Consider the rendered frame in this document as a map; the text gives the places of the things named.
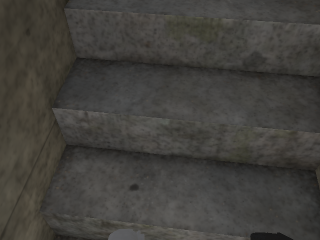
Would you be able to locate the left robot thigh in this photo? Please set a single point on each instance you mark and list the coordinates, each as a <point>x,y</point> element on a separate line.
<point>126,234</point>

